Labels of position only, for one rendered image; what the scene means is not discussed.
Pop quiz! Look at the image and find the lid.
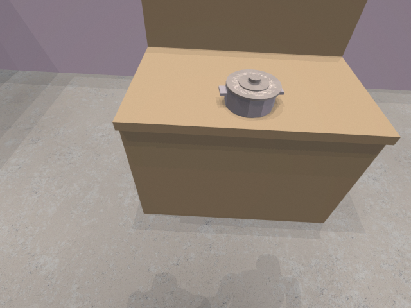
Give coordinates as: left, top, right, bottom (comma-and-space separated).
226, 69, 282, 101

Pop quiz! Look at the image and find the knob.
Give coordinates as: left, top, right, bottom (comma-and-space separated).
248, 74, 261, 83

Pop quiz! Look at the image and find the pot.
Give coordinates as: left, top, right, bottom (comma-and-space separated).
218, 84, 284, 118

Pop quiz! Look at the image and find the table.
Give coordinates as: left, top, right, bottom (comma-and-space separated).
112, 0, 401, 223

